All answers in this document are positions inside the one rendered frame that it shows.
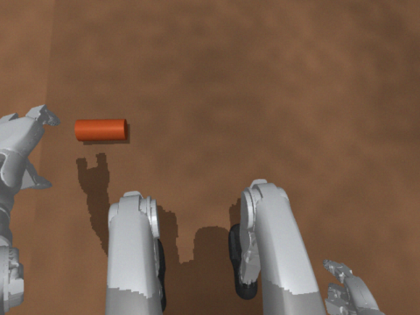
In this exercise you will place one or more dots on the can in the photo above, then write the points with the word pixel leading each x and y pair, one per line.
pixel 101 129

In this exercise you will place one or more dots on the left robot hand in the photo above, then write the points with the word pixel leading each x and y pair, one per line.
pixel 21 135

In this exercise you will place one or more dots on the right robot hand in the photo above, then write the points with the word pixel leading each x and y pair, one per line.
pixel 351 299

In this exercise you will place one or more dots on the left robot arm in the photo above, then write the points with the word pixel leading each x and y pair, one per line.
pixel 12 168

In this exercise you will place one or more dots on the right robot foot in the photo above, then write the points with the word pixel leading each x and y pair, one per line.
pixel 243 290

